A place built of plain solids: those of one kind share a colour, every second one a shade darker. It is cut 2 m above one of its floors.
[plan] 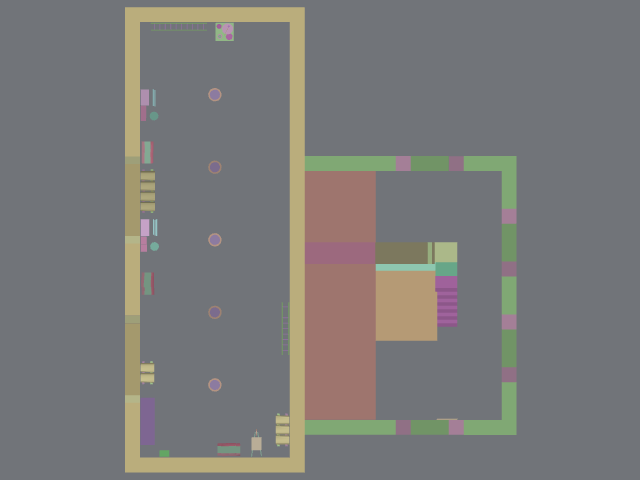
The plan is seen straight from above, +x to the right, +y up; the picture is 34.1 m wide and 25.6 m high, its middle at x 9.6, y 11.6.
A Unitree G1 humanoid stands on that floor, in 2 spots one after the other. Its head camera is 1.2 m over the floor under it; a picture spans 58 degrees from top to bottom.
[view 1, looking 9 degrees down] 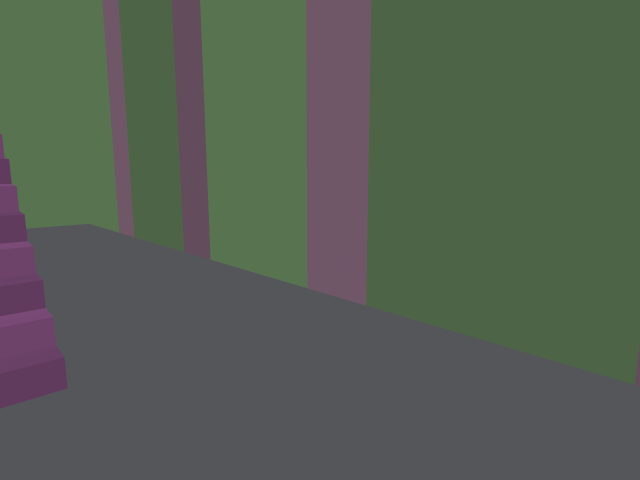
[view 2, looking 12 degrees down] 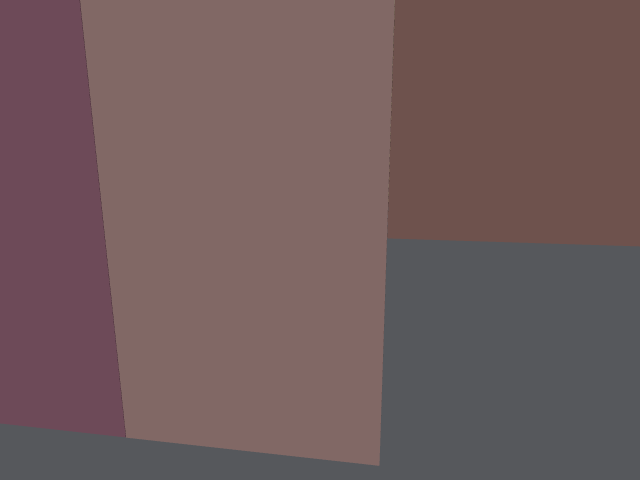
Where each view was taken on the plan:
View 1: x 16.41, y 4.35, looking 47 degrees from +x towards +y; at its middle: wall_vestibule_under_light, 4.28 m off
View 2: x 18.39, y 11.48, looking -171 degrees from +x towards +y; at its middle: mass_under_upper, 1.52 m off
